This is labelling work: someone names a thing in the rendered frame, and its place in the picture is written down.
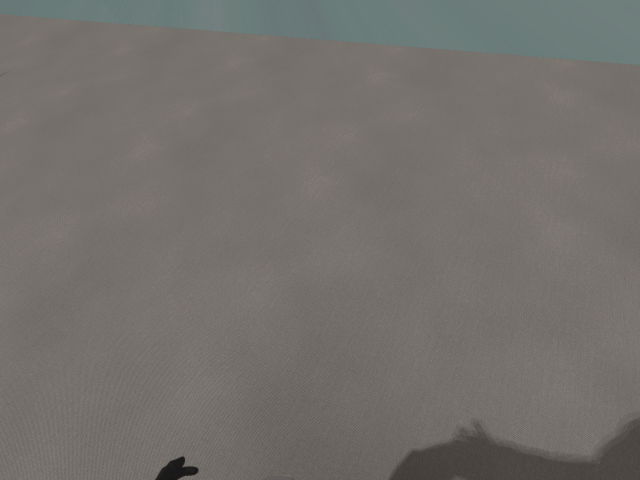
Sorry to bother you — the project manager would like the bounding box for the left robot hand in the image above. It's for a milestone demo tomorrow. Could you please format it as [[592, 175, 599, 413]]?
[[155, 457, 199, 480]]

